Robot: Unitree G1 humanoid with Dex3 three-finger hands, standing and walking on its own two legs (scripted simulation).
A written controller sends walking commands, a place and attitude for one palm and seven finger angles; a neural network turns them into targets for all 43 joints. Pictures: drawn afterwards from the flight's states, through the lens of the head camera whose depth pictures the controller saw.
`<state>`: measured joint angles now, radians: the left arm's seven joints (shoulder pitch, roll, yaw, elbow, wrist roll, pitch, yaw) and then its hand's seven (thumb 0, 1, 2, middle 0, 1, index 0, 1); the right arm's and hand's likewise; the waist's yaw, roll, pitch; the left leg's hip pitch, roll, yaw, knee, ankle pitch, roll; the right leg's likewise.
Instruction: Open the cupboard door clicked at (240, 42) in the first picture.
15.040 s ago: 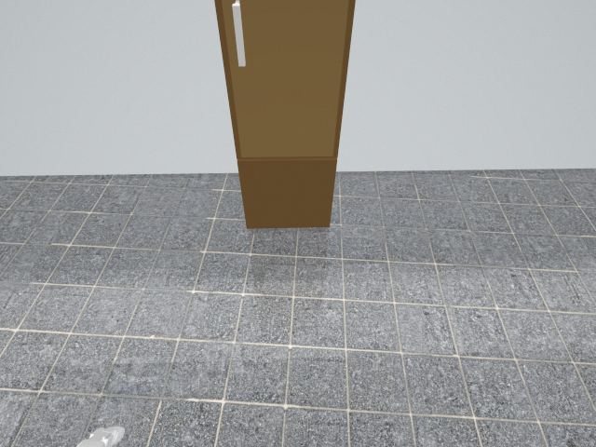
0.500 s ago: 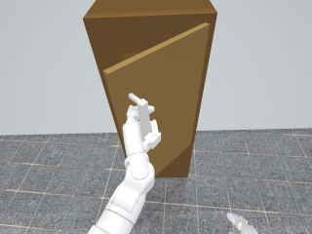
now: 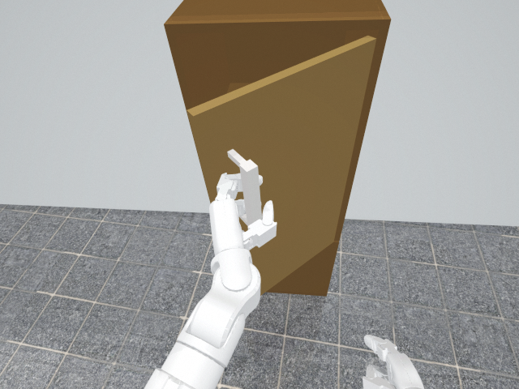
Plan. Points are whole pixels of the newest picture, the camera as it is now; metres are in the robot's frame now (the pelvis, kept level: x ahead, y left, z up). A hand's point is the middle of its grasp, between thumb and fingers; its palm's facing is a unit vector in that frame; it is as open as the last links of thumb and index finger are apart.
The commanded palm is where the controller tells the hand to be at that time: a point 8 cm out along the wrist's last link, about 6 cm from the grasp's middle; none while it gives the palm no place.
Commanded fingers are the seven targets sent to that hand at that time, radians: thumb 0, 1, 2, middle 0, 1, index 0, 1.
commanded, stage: open thumb and fingers to let go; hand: left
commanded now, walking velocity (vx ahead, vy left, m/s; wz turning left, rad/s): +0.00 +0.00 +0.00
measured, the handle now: (245, 195) +0.38 +0.05 +0.11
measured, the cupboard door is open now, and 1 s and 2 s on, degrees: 42 51 50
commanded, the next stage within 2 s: slide the hand sideways off the handle in 0.60 s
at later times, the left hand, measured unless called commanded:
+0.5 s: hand (268, 224) +0.33 +0.01 +0.11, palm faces +0.24 -0.97 -0.08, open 14.7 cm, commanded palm +0.28 +0.03 +0.10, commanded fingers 0.00 -0.50 0.30 -0.17 -0.45 -0.17 -0.45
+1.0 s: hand (286, 253) +0.28 -0.02 +0.11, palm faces -0.21 -0.98 +0.00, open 16.4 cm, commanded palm +0.27 +0.03 +0.10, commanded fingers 0.00 -0.50 0.30 -0.15 -0.30 -0.15 -0.30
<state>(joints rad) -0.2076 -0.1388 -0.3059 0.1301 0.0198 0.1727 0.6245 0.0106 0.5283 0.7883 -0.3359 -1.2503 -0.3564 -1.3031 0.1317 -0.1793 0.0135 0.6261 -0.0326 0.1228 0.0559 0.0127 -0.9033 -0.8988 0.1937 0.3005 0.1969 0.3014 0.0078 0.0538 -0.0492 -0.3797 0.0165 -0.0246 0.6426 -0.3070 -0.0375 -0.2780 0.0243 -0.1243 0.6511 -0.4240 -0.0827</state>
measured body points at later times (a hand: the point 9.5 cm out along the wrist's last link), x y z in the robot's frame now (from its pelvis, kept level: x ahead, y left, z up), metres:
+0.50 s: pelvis -0.02 +0.01 +0.00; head -0.01 -0.01 +0.45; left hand +0.31 +0.06 +0.11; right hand +0.15 -0.19 -0.11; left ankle +0.01 +0.15 -0.72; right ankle -0.05 -0.05 -0.72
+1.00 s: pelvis -0.03 +0.03 +0.00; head -0.03 +0.00 +0.44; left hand +0.29 +0.04 +0.11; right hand +0.12 -0.19 -0.11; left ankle +0.01 +0.15 -0.72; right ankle -0.05 -0.05 -0.72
